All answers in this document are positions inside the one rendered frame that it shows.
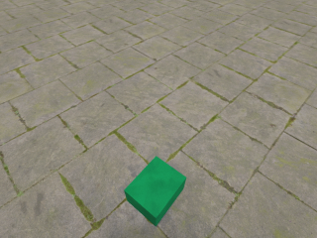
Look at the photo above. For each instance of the carton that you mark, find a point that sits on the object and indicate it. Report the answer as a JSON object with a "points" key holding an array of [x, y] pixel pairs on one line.
{"points": [[155, 189]]}

